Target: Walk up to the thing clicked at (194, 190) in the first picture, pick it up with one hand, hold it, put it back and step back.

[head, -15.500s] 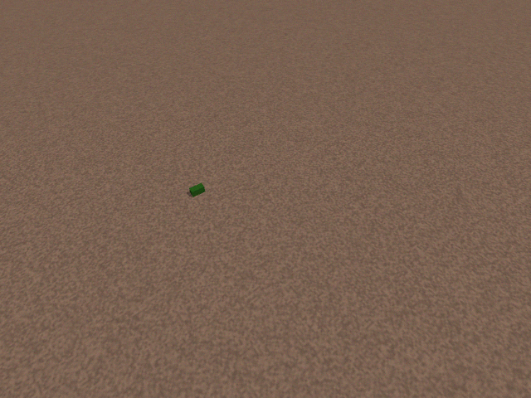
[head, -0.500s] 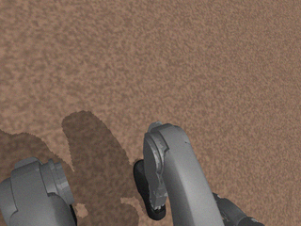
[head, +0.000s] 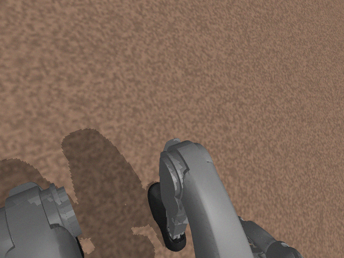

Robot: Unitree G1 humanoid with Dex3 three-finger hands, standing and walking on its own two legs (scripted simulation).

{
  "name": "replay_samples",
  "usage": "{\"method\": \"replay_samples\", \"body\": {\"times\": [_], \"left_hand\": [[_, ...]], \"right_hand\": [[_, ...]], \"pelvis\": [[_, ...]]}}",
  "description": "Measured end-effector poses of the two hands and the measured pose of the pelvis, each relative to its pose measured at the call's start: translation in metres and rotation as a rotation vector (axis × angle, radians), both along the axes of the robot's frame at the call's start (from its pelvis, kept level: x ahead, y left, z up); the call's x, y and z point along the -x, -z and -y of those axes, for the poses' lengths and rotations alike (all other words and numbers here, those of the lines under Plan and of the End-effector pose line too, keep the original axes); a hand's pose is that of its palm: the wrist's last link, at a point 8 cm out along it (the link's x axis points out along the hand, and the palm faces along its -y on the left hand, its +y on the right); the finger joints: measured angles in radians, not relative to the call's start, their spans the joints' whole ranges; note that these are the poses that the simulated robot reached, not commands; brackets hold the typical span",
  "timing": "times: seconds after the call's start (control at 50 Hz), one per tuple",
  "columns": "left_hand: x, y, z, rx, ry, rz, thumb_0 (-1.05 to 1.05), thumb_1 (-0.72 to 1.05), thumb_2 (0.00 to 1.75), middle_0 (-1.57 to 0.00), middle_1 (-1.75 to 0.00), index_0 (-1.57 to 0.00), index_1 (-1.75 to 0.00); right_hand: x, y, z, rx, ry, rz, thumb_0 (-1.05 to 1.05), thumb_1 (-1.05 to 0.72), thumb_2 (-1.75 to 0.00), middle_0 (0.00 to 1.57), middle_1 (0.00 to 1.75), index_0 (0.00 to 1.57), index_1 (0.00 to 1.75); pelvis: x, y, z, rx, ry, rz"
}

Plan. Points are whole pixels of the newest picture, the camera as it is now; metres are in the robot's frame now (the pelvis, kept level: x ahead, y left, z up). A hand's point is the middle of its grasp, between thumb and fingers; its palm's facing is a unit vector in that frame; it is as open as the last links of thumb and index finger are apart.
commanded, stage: rest palm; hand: left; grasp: from above
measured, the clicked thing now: out of the picture +0.43 +0.36 -0.27
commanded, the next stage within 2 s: close in 0.22 s
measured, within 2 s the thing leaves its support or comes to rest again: neither
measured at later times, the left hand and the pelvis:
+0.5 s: hand out of the picture +0.40 +0.35 -0.24, palm faces -0.46 -0.15 -0.88, open 12.3 cm; pelvis +0.00 +0.00 +0.00, yaw +0 degrees
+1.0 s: hand out of the picture +0.40 +0.36 -0.24, palm faces -0.46 -0.16 -0.87, open 9.4 cm; pelvis +0.00 +0.00 +0.00, yaw -1 degrees
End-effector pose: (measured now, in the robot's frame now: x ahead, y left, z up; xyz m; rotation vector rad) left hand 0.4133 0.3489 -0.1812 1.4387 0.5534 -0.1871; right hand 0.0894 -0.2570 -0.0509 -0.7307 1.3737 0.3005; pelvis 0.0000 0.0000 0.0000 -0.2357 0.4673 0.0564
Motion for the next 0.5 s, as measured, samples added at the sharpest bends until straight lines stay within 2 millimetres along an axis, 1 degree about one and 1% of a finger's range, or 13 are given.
{"method": "replay_samples", "body": {"times": [0.14,0.36,0.5], "left_hand": [[0.0,0.003,-0.003,0.002,-0.012,-0.013,0.0,-0.26,0.77,-0.34,-0.7,-0.32,-0.72],[0.0,0.003,-0.005,0.011,-0.013,-0.02,0.0,-0.28,0.79,-0.33,-0.71,-0.3,-0.74],[0.002,0.003,-0.003,0.015,0.01,-0.013,0.0,-0.2,0.76,-0.38,-0.67,-0.36,-0.7]], "right_hand": [[0.007,-0.001,-0.001,-0.011,0.005,-0.022,0.0,-0.91,-0.9,0.21,0.3,0.2,0.3],[0.011,-0.003,0.003,-0.003,0.014,-0.032,0.0,-0.91,-0.9,0.21,0.3,0.2,0.3],[0.011,-0.004,0.003,0.008,0.0,-0.03,0.0,-0.91,-0.9,0.21,0.3,0.2,0.3]], "pelvis": [[-0.001,0.0,0.0,0.002,0.001,0.0],[0.0,0.0,0.0,0.003,0.004,0.01],[0.002,0.0,0.0,0.004,0.006,0.017]]}}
